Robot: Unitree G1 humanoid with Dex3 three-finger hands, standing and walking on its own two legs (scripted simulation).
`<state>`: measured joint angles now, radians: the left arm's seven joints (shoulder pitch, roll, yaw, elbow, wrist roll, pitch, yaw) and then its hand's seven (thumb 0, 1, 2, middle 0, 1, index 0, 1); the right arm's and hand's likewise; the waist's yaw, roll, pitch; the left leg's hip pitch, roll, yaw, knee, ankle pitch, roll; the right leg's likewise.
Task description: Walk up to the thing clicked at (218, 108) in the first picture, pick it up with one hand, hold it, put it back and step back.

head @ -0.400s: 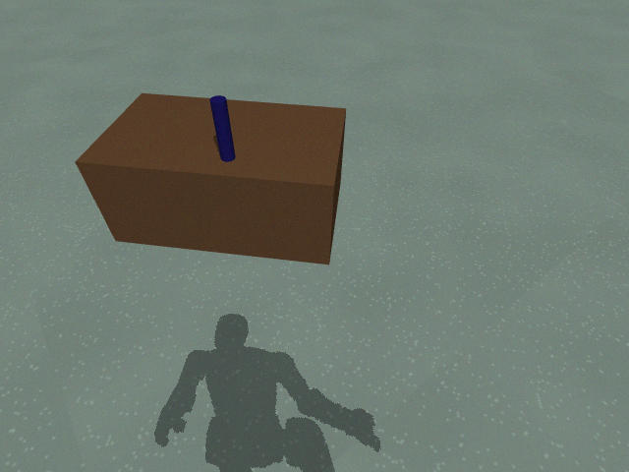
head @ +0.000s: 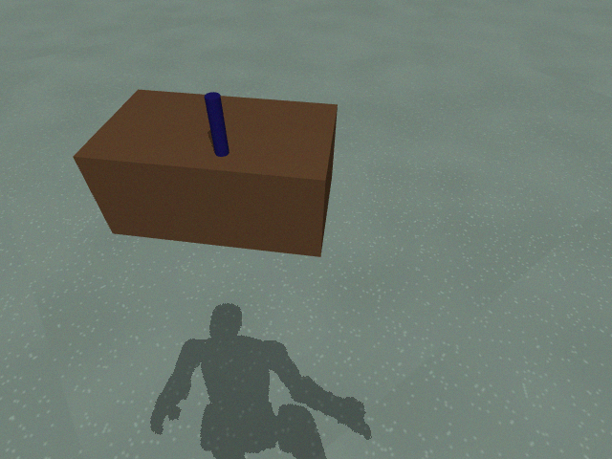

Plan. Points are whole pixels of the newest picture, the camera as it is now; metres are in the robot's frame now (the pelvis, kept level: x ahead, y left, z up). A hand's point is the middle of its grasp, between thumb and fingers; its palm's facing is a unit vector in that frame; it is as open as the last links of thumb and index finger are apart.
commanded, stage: stand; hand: left
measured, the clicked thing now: (217, 126) +1.26 +0.34 -0.25
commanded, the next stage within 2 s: walk up in 0.72 s
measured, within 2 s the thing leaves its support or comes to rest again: neither
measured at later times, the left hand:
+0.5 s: hand out of the picture +0.08 +0.25 -0.16, palm faces -0.03 -0.94 -0.34, open 7.4 cm
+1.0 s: hand out of the picture +0.06 +0.34 -0.16, palm faces -0.01 -0.92 -0.39, open 7.4 cm
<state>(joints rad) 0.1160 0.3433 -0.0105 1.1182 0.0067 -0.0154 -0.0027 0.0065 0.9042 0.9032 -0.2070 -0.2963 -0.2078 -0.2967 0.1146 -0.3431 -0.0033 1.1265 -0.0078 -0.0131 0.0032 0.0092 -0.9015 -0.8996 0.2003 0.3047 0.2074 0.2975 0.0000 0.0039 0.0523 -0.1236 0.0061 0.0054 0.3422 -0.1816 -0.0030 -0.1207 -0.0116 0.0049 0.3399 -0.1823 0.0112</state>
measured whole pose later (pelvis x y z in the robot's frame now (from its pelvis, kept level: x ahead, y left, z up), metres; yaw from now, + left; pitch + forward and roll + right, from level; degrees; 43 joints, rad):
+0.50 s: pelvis +0.00 +0.00 +0.00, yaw +0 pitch -2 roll +0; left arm 0.12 0.35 -0.01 1.11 0.01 -0.02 0.00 0.01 0.90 0.90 -0.21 -0.30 -0.21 -0.30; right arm 0.11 -0.34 0.00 1.13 -0.01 -0.01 0.00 0.01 -0.90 -0.90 0.20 0.30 0.21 0.30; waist 0.00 0.00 0.05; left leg -0.12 0.01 0.00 0.33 -0.18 0.00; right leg -0.11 -0.01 0.00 0.32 -0.18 0.01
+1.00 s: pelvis +0.05 +0.05 -0.01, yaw +0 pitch -2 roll -2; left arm 0.31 0.42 0.06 1.01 0.03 -0.05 -0.04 0.01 0.90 0.90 -0.21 -0.30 -0.21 -0.30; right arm 0.18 -0.45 -0.11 0.98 -0.05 -0.01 0.09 0.01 -0.90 -0.90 0.20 0.30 0.21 0.30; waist 0.03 0.04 0.05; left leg -0.38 0.08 -0.01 0.65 -0.36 0.01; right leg -0.08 -0.04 0.02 0.41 -0.31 0.02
